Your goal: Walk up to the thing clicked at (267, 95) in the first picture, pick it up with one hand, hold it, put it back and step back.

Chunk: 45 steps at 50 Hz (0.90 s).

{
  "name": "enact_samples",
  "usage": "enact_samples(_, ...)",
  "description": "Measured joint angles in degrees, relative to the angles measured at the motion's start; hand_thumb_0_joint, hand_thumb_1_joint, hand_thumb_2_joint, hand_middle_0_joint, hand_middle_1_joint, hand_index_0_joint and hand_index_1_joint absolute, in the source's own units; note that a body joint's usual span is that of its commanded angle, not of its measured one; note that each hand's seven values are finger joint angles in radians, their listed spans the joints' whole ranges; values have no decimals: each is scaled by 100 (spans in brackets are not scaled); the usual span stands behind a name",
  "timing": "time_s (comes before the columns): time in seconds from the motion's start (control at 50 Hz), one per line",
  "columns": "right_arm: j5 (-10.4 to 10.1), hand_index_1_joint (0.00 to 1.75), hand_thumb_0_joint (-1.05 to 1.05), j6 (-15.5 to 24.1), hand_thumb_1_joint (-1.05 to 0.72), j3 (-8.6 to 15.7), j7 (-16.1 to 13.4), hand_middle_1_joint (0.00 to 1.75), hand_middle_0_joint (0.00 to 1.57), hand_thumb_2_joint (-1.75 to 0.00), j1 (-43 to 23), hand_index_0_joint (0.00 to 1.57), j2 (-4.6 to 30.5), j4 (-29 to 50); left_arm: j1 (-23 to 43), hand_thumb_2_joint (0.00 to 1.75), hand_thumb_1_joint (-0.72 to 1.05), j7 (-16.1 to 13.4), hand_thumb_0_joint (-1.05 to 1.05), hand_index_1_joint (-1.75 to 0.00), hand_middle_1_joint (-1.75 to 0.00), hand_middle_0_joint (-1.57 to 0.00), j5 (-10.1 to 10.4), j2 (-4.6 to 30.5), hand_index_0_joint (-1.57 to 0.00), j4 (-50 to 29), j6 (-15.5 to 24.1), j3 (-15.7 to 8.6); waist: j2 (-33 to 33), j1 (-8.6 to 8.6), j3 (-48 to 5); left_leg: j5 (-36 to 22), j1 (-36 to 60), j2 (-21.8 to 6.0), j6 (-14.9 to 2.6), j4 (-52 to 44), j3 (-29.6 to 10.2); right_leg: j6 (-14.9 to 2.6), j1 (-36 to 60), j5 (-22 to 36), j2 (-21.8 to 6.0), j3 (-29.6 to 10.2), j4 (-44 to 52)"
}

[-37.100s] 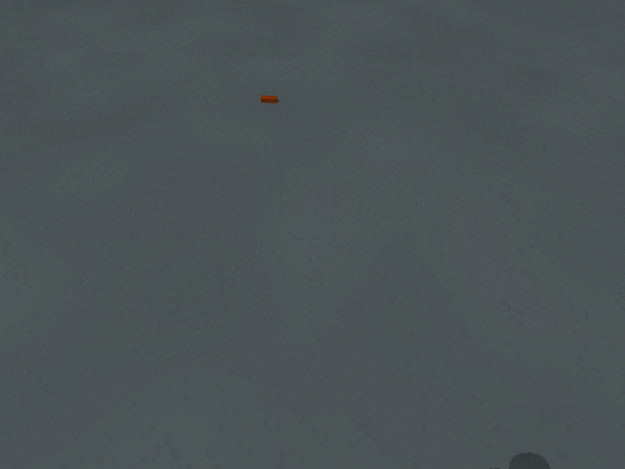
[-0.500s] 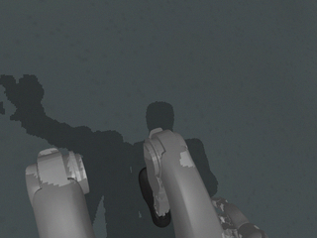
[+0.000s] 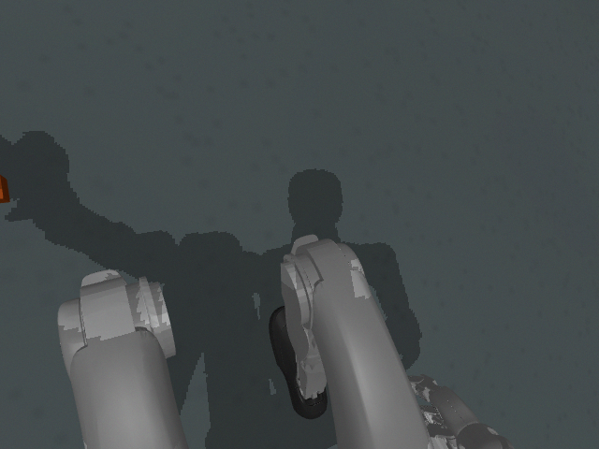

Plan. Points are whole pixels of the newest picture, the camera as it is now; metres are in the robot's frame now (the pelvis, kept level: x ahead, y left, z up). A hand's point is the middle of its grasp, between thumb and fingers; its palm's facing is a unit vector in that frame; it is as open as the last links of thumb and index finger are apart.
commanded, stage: approach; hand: left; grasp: from above
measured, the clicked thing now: out of the picture +0.45 +0.38 -0.31
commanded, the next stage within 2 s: rest palm in 0.50 s
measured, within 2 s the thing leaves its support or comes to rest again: neither
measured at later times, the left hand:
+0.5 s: hand out of the picture +0.44 +0.38 -0.19, palm faces -0.44 -0.09 -0.89, open 11.0 cm
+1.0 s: hand out of the picture +0.41 +0.35 -0.22, palm faces -0.49 -0.15 -0.86, open 11.9 cm
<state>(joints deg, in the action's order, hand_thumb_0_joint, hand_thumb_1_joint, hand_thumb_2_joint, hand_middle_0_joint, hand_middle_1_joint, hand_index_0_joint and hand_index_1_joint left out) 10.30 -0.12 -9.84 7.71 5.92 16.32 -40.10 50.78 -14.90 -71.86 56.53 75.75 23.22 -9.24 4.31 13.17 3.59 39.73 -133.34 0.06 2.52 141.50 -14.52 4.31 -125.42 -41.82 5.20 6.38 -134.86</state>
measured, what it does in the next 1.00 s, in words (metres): stands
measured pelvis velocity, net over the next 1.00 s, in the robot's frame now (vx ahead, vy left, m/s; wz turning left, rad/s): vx -0.01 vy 0.00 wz -0.01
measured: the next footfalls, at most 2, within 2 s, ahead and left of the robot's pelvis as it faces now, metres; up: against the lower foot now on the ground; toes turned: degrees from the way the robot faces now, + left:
none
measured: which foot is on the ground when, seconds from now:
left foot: down 0.00-1.00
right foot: down 0.00-1.00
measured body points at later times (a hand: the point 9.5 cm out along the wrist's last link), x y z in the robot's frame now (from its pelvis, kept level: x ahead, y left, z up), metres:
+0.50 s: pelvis -0.01 +0.00 -0.01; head +0.24 +0.13 +0.34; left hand +0.45 +0.38 -0.14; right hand +0.06 -0.26 -0.09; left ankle +0.07 +0.14 -0.29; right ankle +0.10 -0.13 -0.29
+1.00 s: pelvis -0.01 +0.00 -0.01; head +0.24 +0.13 +0.34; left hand +0.43 +0.36 -0.17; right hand +0.08 -0.27 -0.08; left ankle +0.07 +0.14 -0.29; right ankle +0.10 -0.13 -0.29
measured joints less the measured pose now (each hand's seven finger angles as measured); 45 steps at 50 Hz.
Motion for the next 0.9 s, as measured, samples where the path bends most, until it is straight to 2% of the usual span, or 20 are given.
enact_samples(0.06,-9,30,0,-107,-92,73,20,30,20,-90,-52,21,9,0,-116,66,-12,-136,0,-66,-66,-47,-110,-143,-47,-230,153,-34,4,-56,-129,34,47,10,-10,-19,-6,-30,70,-37,-19,17,31)
enact_samples(0.12,-26,30,0,-172,-92,123,34,30,20,-90,-162,21,23,-2,-2,66,-12,-337,0,-64,-64,-47,-288,-199,-47,-74,192,43,-8,-46,-272,14,45,14,-35,-33,18,-72,79,-27,-33,7,42)
enact_samples(0.22,-45,30,0,-149,-91,87,13,30,20,-90,-368,21,19,87,416,67,-12,-631,0,-63,-63,-47,-514,-75,-46,680,59,242,-25,80,-318,-107,-28,-8,-105,-27,63,-41,15,85,-4,-30,49)
enact_samples(0.32,-28,30,0,-54,-91,-65,-43,30,20,-90,-359,20,-22,131,746,66,-11,-734,0,-65,-64,-47,-649,82,-47,1230,-67,367,37,212,-195,-238,-130,-16,-148,-6,104,-47,-87,202,17,-64,22)
enact_samples(0.48,37,30,0,65,-92,-263,-90,30,20,-90,-36,21,-111,18,775,63,-6,-843,0,-65,-66,-49,-742,332,-50,1297,-128,174,187,366,-39,-228,-206,-2,-123,111,55,-59,-158,204,28,-31,-75)
enact_samples(0.58,38,30,0,108,-92,-123,-41,30,20,-90,203,21,-146,-25,340,63,-4,-754,0,-64,-65,-52,-597,218,-52,653,-279,-47,90,331,-88,-161,-219,10,-118,118,38,-60,-150,138,8,-13,-67)
enact_samples(0.66,-23,30,0,68,-92,18,9,30,20,-90,299,21,-143,-40,72,63,-1,-552,0,-63,-63,-53,-370,-40,-54,248,-410,7,-72,214,-236,-125,-198,0,-144,17,99,-70,-129,94,-24,-49,11)
enact_samples(0.78,-84,30,0,49,-91,-26,38,30,20,-90,78,21,-73,9,190,65,-7,-345,0,-64,-64,-48,-155,-102,-48,698,-384,341,-172,177,-263,-135,-107,-42,-178,-80,144,-1,-64,121,-12,-87,101)
enact_samples(0.84,-49,30,0,78,-91,-121,22,30,20,-90,-83,21,-32,80,285,67,-10,-330,0,-64,-64,-45,-153,-5,-46,980,-153,351,-94,211,-125,-161,-68,-50,-166,-53,106,40,-34,170,11,-63,92)
enact_samples(0.9,13,30,0,98,-91,-240,-3,30,20,-90,-214,21,7,114,382,68,-13,-466,0,-66,-65,-44,-265,106,-44,1218,136,281,56,249,20,-184,-54,-41,-134,11,52,38,-26,206,25,-26,42)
